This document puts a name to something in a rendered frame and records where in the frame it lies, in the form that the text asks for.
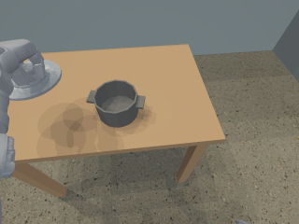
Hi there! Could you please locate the left robot hand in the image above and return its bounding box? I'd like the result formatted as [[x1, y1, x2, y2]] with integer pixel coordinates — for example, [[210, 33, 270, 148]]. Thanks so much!
[[0, 39, 46, 87]]

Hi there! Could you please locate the pot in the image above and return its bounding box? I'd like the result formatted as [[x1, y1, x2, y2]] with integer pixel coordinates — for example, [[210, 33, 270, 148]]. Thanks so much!
[[86, 79, 146, 128]]

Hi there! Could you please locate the knob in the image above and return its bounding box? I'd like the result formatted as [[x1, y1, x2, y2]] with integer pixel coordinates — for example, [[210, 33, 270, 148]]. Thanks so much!
[[21, 63, 35, 76]]

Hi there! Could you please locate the table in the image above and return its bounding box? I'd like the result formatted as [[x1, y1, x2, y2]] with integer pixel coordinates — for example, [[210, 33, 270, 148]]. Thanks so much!
[[6, 44, 226, 198]]

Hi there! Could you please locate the left robot forearm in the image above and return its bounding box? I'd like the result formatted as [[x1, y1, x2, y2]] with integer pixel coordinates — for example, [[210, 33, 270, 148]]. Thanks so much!
[[0, 45, 20, 134]]

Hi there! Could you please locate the lid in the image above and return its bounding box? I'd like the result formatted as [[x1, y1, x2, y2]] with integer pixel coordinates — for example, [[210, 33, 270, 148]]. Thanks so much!
[[9, 60, 62, 101]]

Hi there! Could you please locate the robot left upper arm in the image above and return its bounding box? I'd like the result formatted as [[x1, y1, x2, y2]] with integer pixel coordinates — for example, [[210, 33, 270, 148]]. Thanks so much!
[[0, 133, 16, 224]]

